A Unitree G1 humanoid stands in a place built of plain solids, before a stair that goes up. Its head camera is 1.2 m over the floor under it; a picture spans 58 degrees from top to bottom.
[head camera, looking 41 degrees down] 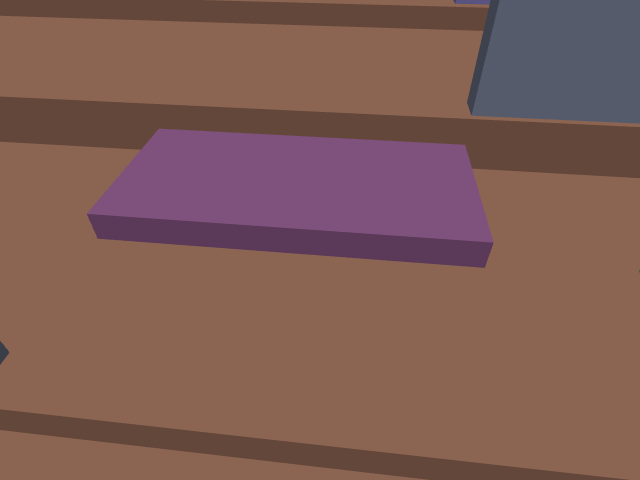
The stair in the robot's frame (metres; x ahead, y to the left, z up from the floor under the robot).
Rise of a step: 0.12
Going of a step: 0.67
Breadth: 1.43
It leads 6 degrees to the right of straight ahead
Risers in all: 3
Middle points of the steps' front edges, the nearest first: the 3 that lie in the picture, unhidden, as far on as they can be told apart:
0.49 0.20 0.13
1.15 0.13 0.25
1.82 0.06 0.37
